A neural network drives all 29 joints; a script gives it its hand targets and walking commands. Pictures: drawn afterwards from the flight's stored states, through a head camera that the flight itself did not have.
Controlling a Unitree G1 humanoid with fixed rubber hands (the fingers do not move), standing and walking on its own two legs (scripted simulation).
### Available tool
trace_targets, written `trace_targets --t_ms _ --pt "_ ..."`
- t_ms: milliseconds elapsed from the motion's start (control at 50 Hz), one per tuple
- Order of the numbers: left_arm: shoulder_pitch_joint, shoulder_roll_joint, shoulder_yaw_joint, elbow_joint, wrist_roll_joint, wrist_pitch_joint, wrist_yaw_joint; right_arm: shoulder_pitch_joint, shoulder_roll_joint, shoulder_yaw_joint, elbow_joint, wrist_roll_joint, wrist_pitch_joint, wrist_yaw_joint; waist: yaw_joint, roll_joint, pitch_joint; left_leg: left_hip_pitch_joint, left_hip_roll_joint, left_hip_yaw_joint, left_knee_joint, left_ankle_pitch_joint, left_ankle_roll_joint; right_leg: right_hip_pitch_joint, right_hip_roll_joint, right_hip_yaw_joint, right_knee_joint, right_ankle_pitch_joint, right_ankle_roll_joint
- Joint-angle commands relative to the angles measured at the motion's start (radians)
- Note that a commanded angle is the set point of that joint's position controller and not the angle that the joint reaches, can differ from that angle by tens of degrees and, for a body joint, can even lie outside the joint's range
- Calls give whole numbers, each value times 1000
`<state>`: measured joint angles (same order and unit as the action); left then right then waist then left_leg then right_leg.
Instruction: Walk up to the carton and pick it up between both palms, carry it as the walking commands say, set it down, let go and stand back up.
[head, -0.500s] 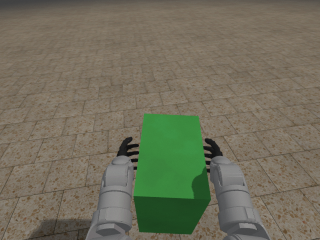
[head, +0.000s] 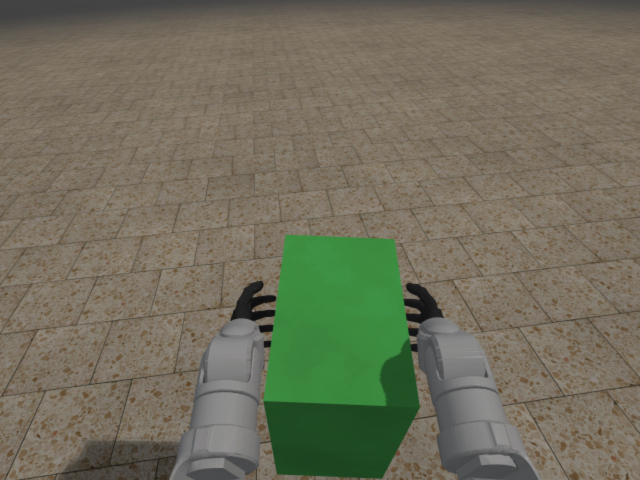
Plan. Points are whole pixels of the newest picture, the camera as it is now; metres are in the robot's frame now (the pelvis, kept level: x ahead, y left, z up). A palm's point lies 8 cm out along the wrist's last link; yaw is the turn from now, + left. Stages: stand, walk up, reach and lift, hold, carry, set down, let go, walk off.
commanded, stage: reach and lift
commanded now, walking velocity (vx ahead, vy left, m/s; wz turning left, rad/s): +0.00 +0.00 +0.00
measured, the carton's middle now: (334, 358) +0.32 +0.01 -0.02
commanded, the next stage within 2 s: hold in 0.06 s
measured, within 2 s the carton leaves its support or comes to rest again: neither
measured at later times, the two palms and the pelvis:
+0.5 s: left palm (241, 335) +0.30 +0.13 +0.06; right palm (429, 339) +0.29 -0.12 +0.06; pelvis +0.00 +0.01 +0.00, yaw +0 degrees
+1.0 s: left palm (245, 341) +0.29 +0.13 +0.06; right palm (434, 343) +0.29 -0.12 +0.06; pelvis -0.01 +0.00 +0.00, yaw +0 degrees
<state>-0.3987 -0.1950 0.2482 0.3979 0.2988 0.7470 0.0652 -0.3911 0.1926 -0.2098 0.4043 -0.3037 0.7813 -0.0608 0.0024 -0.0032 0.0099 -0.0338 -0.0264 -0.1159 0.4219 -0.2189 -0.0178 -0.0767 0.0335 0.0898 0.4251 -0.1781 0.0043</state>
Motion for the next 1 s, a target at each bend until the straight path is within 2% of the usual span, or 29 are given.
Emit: trace_targets --t_ms 0,20,80,120,140,160,180,240,260,280,300,360,380,440,460,520,540,680,700,720,740,780,800,840,860,880,940,960,980 --pt "-522 -952 -442 -9 -250 -37 -278 -476 1078 431 -23 247 -45 220 18 -2 -177 -80 -64 42 -73 -19 26 77 23 -1 -80 -14 11" --pt "-539 -948 -448 -18 -257 -39 -279 -473 1089 432 -5 248 -41 219 15 -22 -157 -90 -65 40 -64 -39 26 67 26 -1 -79 -48 11" --pt "-527 -991 -499 -33 -280 -34 -278 -470 1092 458 -48 269 -51 221 -6 37 -201 -85 -67 44 -61 1 11 90 30 -9 -53 31 4" --pt "-527 -985 -480 -28 -272 -37 -276 -489 1090 444 -46 258 -52 219 1 -14 -202 -87 -63 35 -57 4 20 84 30 -11 -56 25 11" --pt "-526 -990 -491 -32 -278 -39 -275 -488 1093 450 -48 265 -53 218 -1 18 -222 -73 -62 38 -58 -1 16 83 30 -9 -48 22 5" --pt "-520 -994 -496 -39 -286 -38 -274 -479 1093 460 -54 263 -46 219 -4 -28 -183 -91 -58 34 -61 -6 20 65 40 -22 -47 10 10" --pt "-540 -1008 -503 -36 -287 -37 -272 -487 1087 453 -48 260 -49 220 -11 15 -223 -82 -60 33 -60 -8 15 84 36 -18 -43 18 4" --pt "-533 -1000 -493 -28 -284 -34 -268 -482 1079 454 -43 259 -47 222 -9 -17 -204 -87 -54 29 -62 -25 16 70 40 -23 -45 -5 3" --pt "-525 -997 -491 -25 -275 -34 -269 -473 1078 444 -30 252 -48 224 -13 4 -210 -83 -56 30 -67 -16 13 75 41 -24 -45 7 1" --pt "-504 -1001 -495 -26 -281 -34 -268 -471 1091 452 -46 256 -46 225 -7 -38 -189 -102 -54 21 -64 4 18 76 45 -28 -44 27 6" --pt "-520 -1009 -496 -17 -281 -30 -267 -469 1075 444 -36 256 -47 225 -16 16 -198 -99 -58 31 -67 1 9 79 45 -24 -43 29 2" --pt "-513 -1013 -497 -21 -278 -28 -265 -482 1073 449 -51 267 -50 226 -8 39 -201 -107 -54 29 -65 -22 8 85 41 -20 -38 10 -7" --pt "-512 -1018 -498 -21 -281 -32 -261 -496 1081 454 -61 265 -48 228 -16 0 -200 -94 -50 22 -59 -13 13 68 39 -23 -34 16 -3" --pt "-490 -1022 -502 -29 -278 -26 -252 -452 1068 446 -46 263 -43 227 -21 44 -182 -104 -49 20 -69 9 7 82 41 -19 -32 42 -9" --pt "-468 -1026 -495 -20 -276 -25 -250 -470 1061 447 -63 261 -42 226 -20 4 -180 -93 -44 12 -70 30 8 70 51 -25 -33 44 -5" --pt "-483 -1026 -515 -56 -285 -38 -248 -466 1063 467 -81 268 -47 232 -15 -3 -230 -63 -46 12 -61 72 7 80 50 -22 -28 80 -6" --pt "-460 -1030 -522 -58 -288 -31 -245 -453 1064 477 -94 281 -48 231 -11 29 -219 -66 -51 17 -59 89 2 79 47 -20 -29 96 -8" --pt "-422 -1011 -521 -73 -278 -28 -236 -405 1052 482 -97 280 -43 226 -13 42 -224 -65 -51 16 -65 116 1 102 45 -11 -38 137 -6" --pt "-411 -1023 -528 -60 -288 -28 -240 -439 1049 488 -124 280 -45 224 -16 3 -227 -64 -51 11 -65 92 4 96 51 -18 -42 102 -1" --pt "-410 -1010 -520 -61 -284 -29 -241 -433 1043 490 -125 282 -45 225 -1 24 -238 -70 -53 17 -70 82 6 108 47 -16 -40 102 -2" --pt "-384 -1016 -522 -52 -292 -28 -243 -425 1048 500 -134 281 -43 218 -8 -23 -210 -71 -54 10 -61 93 14 94 48 -17 -47 104 3" --pt "-411 -1009 -517 -63 -283 -25 -243 -428 1055 487 -122 279 -38 220 -15 8 -196 -89 -51 13 -69 56 14 91 43 -13 -44 81 -4" --pt "-431 -1006 -520 -71 -290 -27 -246 -432 1046 482 -124 275 -36 222 -19 -22 -184 -76 -55 14 -65 51 14 72 46 -18 -49 70 1" --pt "-452 -1007 -524 -77 -297 -28 -247 -439 1062 487 -110 283 -36 224 -17 6 -189 -101 -56 21 -69 0 16 82 42 -14 -40 35 -1" --pt "-443 -998 -512 -58 -288 -27 -250 -434 1061 472 -91 274 -35 224 -5 -21 -197 -102 -53 19 -69 0 18 85 45 -18 -46 27 1" --pt "-448 -999 -528 -66 -298 -30 -252 -429 1066 481 -98 282 -42 223 -18 17 -196 -100 -60 23 -63 -1 16 80 38 -14 -45 30 0" --pt "-482 -1000 -514 -55 -295 -32 -257 -464 1080 472 -78 278 -39 223 -10 -16 -182 -105 -60 23 -51 -29 23 46 36 -11 -51 -25 0" --pt "-472 -1012 -515 -45 -293 -31 -257 -472 1093 481 -86 288 -42 220 -3 25 -189 -123 -57 24 -53 -46 22 62 34 -10 -39 -26 -4" --pt "-493 -999 -507 -59 -296 -35 -259 -469 1095 479 -69 283 -37 223 5 -27 -181 -129 -60 25 -46 -53 27 56 30 -5 -49 -48 1"
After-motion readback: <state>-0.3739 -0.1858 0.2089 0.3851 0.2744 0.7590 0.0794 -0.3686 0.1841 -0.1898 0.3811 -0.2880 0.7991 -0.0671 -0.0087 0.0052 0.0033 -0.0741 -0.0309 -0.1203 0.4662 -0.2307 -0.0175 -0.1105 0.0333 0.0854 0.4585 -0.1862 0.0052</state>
